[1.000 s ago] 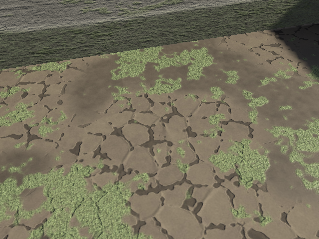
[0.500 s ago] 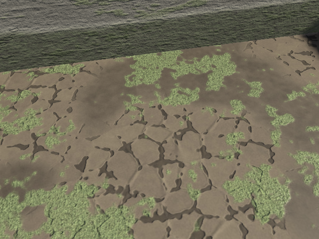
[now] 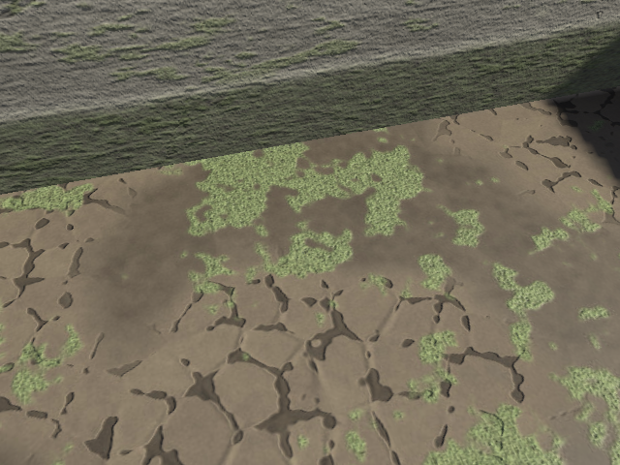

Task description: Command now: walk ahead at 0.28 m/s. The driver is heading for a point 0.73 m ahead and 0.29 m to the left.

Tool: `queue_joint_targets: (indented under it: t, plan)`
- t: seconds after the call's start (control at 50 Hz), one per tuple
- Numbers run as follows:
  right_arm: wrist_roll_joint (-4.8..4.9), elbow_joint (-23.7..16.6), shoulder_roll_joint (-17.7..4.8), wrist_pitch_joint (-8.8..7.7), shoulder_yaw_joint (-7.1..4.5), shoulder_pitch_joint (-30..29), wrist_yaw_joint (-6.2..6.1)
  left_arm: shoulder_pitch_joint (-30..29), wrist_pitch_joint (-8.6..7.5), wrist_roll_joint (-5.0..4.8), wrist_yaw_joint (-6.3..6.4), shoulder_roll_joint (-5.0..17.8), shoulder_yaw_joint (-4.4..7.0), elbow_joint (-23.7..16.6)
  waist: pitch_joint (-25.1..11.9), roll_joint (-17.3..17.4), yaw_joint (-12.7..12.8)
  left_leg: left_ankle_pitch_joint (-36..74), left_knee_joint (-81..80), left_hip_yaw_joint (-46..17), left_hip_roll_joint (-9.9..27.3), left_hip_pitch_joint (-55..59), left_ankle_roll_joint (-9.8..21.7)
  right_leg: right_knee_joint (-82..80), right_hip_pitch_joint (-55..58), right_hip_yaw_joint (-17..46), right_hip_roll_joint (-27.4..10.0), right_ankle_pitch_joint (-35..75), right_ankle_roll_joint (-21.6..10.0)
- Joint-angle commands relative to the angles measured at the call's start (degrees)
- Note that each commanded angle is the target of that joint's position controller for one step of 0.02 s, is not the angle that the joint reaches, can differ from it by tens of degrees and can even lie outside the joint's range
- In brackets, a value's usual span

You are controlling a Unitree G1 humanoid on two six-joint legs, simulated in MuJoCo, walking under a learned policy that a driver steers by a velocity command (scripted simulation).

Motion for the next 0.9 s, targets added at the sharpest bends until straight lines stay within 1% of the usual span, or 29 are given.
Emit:
queue_joint_targets:
  t: [0.02,0.08,0.12,0.14,0.16,0.18,0.2,0.22,0.24,0.26,0.28,0.3,0.32,0.36,0.42,0.46,0.5,0.54,0.56,0.58,0.6,0.62,0.64,0.66,0.68,0.7,0.76,0.82,0.9]
  plan:
    - [0.25,-2.4,-9.1,-0.41,-1.48,-1.1,-0.92,-0.9,-0.18,0.11,-0.42,1.0,-0.24,-2.2,-0.7,5.9,1.2,29.6,-2.2,-2.4,11.9,-7.1,6.7,-9.6,11.0,-3.3,3.7,10.2,0.7]
    - [0.91,-0.8,-9.0,0.44,-1.38,0.2,-1.1,-4.0,-0.1,0.16,-0.68,2.5,-0.1,-3.7,-0.6,6.5,0.5,27.9,1.3,-5.7,13.9,-2.2,6.2,-14.6,11.6,-1.6,4.7,8.6,-0.1]
    - [1.39,-0.9,-10.0,1.16,-1.8,-1.3,-1.46,-3.0,-0.57,0.76,-0.68,5.2,0.68,-4.0,-1.6,7.0,2.1,26.5,6.1,-9.3,14.9,1.4,5.3,-18.1,13.2,-0.3,5.4,4.7,-1.2]
    - [1.71,-1.4,-10.2,1.55,-1.94,-2.8,-1.69,0.0,-0.95,1.0,-0.52,6.4,1.19,-3.1,-2.7,6.6,4.0,25.6,10.0,-9.9,13.8,1.8,4.1,-21.8,17.2,-0.9,5.9,7.2,-2.0]
    - [1.31,-2.2,-9.8,1.61,-1.86,-2.1,-1.8,3.7,-1.33,1.52,-0.05,9.2,2.1,-1.9,-5.7,4.0,4.6,23.5,16.2,-9.0,10.2,-0.2,2.1,-23.1,25.2,-0.3,4.1,21.6,-3.1]
    - [0.23,-3.5,-6.5,1.13,-0.88,0.8,-1.61,8.0,-1.27,2.38,0.52,13.1,2.8,-1.8,-13.0,-2.9,3.6,6.1,28.6,-7.0,5.5,-11.5,-0.5,-17.0,42.2,6.4,-5.6,44.7,-7.5]
    - [1.04,-2.7,-2.1,1.22,0.62,6.9,-1.68,10.9,0.11,1.68,0.78,13.2,2.92,-1.9,-21.4,-14.1,4.2,-29.2,46.6,-3.2,-0.8,-24.9,-4.1,-16.7,55.0,18.4,-18.7,51.8,-17.4]
    - [1.95,-2.5,-7.4,1.96,-0.74,6.0,-1.73,11.2,1.04,0.91,0.68,9.4,1.84,-3.1,-24.1,-9.0,5.6,-34.6,55.4,-7.9,1.0,-26.6,-4.8,-19.9,51.4,20.8,-18.5,38.5,-17.8]
    - [2.62,-3.9,-9.7,3.05,-1.8,1.9,-2.1,7.2,1.58,0.53,0.91,7.9,1.35,-4.3,-18.5,-5.7,4.8,-30.5,58.5,-7.4,3.2,-30.0,-5.2,-22.7,45.1,17.2,-16.1,25.3,-15.7]
    - [2.54,-4.5,-9.3,4.45,-2.09,-0.4,-2.74,3.1,1.93,0.4,1.29,6.5,0.85,-5.0,-13.4,-3.5,3.6,-26.6,57.9,-6.4,5.4,-30.8,-6.0,-25.7,38.1,13.4,-13.4,13.4,-14.0]
    - [2.06,-4.9,-9.1,5.94,-2.48,-0.7,-3.36,-0.1,2.33,0.47,1.57,5.9,0.67,-5.5,-10.0,-3.9,2.4,-23.1,56.4,-6.4,6.9,-29.1,-6.8,-28.9,31.2,10.8,-12.0,2.5,-12.9]
    - [1.74,-5.4,-8.2,7.14,-2.58,-0.2,-3.75,-1.9,2.65,1.14,1.74,6.3,0.76,-5.5,-7.8,-6.1,1.2,-20.3,55.0,-5.1,7.3,-25.3,-7.2,-31.5,24.7,7.8,-10.2,-3.6,-12.3]
    - [1.53,-5.8,-7.3,7.79,-2.59,0.4,-3.91,-3.0,2.87,1.57,1.91,6.5,0.93,-5.4,-6.4,-7.3,0.7,-18.6,53.8,-3.6,6.8,-22.7,-7.4,-33.2,20.7,5.0,-9.0,-5.4,-12.4]
    - [1.41,-6.7,-6.5,8.14,-2.69,0.6,-3.98,-3.4,2.89,1.68,2.46,6.9,1.17,-5.1,-6.2,-6.8,0.4,-16.6,49.7,-2.2,6.9,-20.8,-7.2,-34.0,19.3,1.5,-9.1,-3.9,-13.0]
    - [1.17,-8.8,-6.0,8.08,-2.45,-2.3,-3.32,-4.0,3.06,1.02,3.08,8.3,1.72,-5.0,-7.6,-5.7,1.1,-13.6,40.7,-1.7,8.1,-17.7,-6.2,-33.9,21.0,-1.0,-10.5,-2.2,-13.4]
    - [1.2,-9.7,-6.9,8.14,-2.66,-3.4,-2.65,-4.1,3.49,0.65,3.14,9.4,2.11,-4.8,-8.1,-6.0,1.4,-12.6,36.4,-0.8,8.0,-15.4,-5.3,-33.8,22.4,-1.9,-11.5,-3.0,-13.1]
    - [1.17,-10.4,-7.8,8.28,-3.06,-3.6,-1.97,-3.7,4.03,-0.05,3.03,10.2,2.44,-4.6,-8.0,-6.0,1.2,-12.1,31.5,0.2,7.5,-13.3,-3.9,-32.9,24.0,-2.5,-12.3,-5.4,-11.8]
    - [0.98,-9.7,-7.9,8.52,-3.57,-0.8,-1.33,-4.2,4.76,-1.08,2.79,10.3,2.62,-4.4,-7.6,-5.0,-0.7,-7.4,21.8,2.4,5.9,-7.8,-1.4,-29.6,23.1,-4.8,-11.3,-9.8,-8.9]
    - [0.66,-9.1,-8.9,8.68,-4.14,0.9,-1.27,-2.8,5.14,-1.4,2.55,8.9,2.45,-3.8,-6.7,-2.8,-1.2,-5.6,16.7,1.5,4.9,-4.6,0.6,-25.2,20.8,-6.8,-9.3,-13.0,-5.9]
    - [0.34,-9.5,-12.1,8.74,-5.06,1.9,-1.76,-0.3,5.6,-1.08,1.94,6.1,2.04,-3.1,-3.6,7.1,-0.5,-1.0,6.8,-10.2,11.4,-1.9,4.5,-12.5,13.7,-12.2,-3.9,-18.6,-0.6]
    - [0.26,-12.1,-19.3,8.8,-6.16,0.1,-2.55,-1.6,5.38,0.65,1.78,4.2,1.69,-5.9,-0.2,21.6,1.4,8.0,2.4,-32.0,25.2,-0.8,13.4,2.2,-2.0,-14.0,6.0,-33.8,4.6]
    - [-2.1,-12.6,-18.4,7.05,-5.77,0.6,-2.27,-9.0,4.9,0.86,2.11,6.2,2.48,-7.9,-1.2,15.6,-1.8,5.9,0.4,-33.6,25.6,-6.7,16.6,13.2,-1.8,-3.1,7.1,-34.3,3.5]
    - [-2.1,-13.1,-17.3,5.49,-5.45,-3.3,-2.3,-7.8,4.97,-0.12,2.22,6.7,2.83,-8.0,-1.4,13.1,1.1,4.6,0.6,-27.8,22.4,-6.7,13.6,16.2,-2.2,-0.6,6.3,-28.2,2.4]
    - [-0.66,-14.0,-15.8,4.62,-5.28,-7.2,-2.38,-4.9,5.09,-0.06,2.56,7.2,3.24,-6.4,-1.7,10.9,3.0,3.5,1.9,-23.5,19.4,-6.4,9.7,16.5,-1.8,0.3,5.6,-23.0,1.9]
    - [0.45,-14.7,-13.8,4.42,-4.64,-9.3,-2.46,-3.6,5.13,0.63,3.01,8.0,3.64,-5.3,-2.9,9.7,3.4,4.8,2.9,-21.6,18.1,-5.6,7.7,17.0,-1.6,0.4,5.5,-20.1,2.0]
    - [0.82,-14.9,-12.5,4.42,-4.06,-9.7,-2.66,-3.0,5.05,0.96,3.04,7.8,3.76,-5.1,-3.8,9.3,3.8,8.7,3.6,-20.1,17.0,-5.9,7.4,18.6,0.1,0.2,6.0,-18.0,2.4]
    - [0.78,-14.8,-11.5,4.62,-3.65,-6.4,-3.29,-3.0,4.41,0.08,2.77,6.2,3.44,-5.8,-6.0,8.8,3.1,14.3,5.2,-19.7,15.9,-1.5,8.1,15.9,0.6,0.7,7.1,-15.0,3.2]
    - [1.14,-15.0,-13.0,5.2,-4.21,-4.9,-3.86,-5.1,4.03,-0.17,2.47,5.0,2.78,-6.9,-5.6,10.1,1.6,11.7,6.0,-21.7,15.5,1.5,8.2,5.5,1.3,1.4,7.7,-14.6,4.3]
    - [0.83,-16.4,-14.7,6.01,-4.76,-6.1,-3.64,-5.1,3.6,-0.55,1.48,5.6,2.49,-7.4,-5.4,11.3,0.9,11.0,6.7,-25.2,15.2,-2.0,9.4,-2.8,8.9,1.4,8.9,-16.8,4.8]
Keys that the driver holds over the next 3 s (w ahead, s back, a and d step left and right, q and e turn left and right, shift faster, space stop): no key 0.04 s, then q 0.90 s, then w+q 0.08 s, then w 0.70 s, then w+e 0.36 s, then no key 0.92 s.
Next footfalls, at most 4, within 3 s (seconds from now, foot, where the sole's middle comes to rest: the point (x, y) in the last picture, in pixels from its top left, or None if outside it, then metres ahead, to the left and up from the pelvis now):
0.16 right None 0.26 -0.13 -0.79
0.58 left None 0.13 0.10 -0.79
1.06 right None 0.22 -0.10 -0.79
1.48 left None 0.24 0.26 -0.79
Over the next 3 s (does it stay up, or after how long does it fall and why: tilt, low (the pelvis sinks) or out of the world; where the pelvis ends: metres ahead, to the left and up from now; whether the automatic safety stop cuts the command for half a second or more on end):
stays up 0.70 0.38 -0.02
